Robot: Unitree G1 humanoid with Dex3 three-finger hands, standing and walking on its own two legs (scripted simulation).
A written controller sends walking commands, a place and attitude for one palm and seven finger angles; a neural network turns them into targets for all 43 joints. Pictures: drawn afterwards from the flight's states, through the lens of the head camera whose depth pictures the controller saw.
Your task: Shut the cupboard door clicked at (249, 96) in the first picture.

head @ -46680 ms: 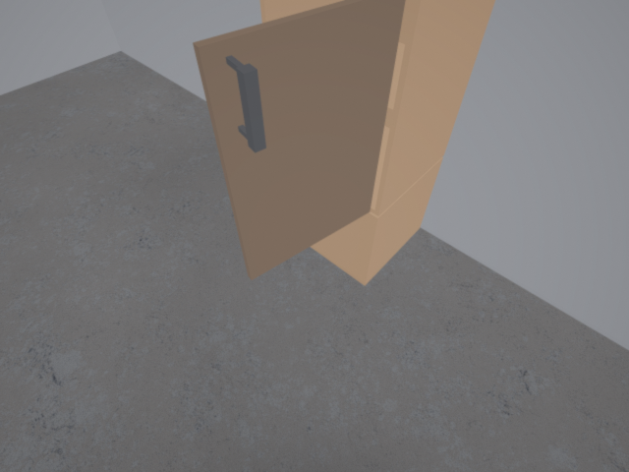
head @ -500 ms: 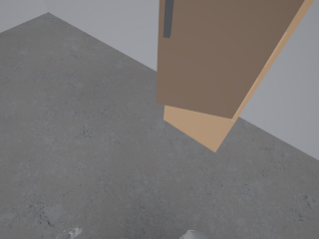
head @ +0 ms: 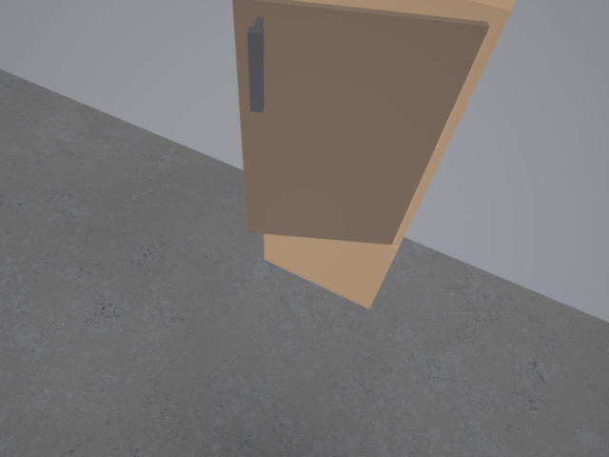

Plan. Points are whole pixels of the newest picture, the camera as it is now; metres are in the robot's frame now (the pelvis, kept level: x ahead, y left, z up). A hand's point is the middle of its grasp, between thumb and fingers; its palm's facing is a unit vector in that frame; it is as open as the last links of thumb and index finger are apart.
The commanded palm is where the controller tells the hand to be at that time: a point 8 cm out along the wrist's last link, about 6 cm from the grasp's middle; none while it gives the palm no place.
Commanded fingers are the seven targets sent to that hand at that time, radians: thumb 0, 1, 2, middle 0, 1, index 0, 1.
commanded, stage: take the last steps up to it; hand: left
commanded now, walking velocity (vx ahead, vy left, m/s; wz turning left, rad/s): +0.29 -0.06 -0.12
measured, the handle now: (258, 66) +0.68 +0.12 +0.15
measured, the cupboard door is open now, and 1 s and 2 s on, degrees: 24 24 24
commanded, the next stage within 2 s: come to a stop and stand still in 0.46 s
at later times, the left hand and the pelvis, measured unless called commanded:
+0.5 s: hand (213, 445) +0.17 +0.14 -0.18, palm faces +0.00 -0.98 -0.19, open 7.2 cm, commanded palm none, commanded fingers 0.00 0.90 0.90 -0.20 -0.30 -0.20 -0.30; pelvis +0.13 -0.05 +0.00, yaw -1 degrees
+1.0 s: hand (233, 368) +0.28 +0.12 -0.18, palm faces +0.02 -0.97 -0.22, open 7.4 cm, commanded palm none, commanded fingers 0.00 0.90 0.90 -0.20 -0.30 -0.20 -0.30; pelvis +0.21 -0.06 -0.01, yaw -1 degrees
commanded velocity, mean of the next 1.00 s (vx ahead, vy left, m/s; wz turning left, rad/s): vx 0.01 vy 0.00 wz -0.02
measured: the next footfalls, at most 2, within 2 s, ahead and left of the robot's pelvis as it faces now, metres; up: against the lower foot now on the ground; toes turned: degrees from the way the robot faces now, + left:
right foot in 0.26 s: +0.13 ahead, -0.16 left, +0.00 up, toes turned -7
left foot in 0.54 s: +0.24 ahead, +0.06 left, +0.00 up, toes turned +1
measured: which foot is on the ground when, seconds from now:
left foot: down 0.00-0.26, up 0.28-0.52, down 0.54-1.00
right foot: up 0.00-0.24, down 0.26-0.56, up 0.58-0.72, down 0.74-1.00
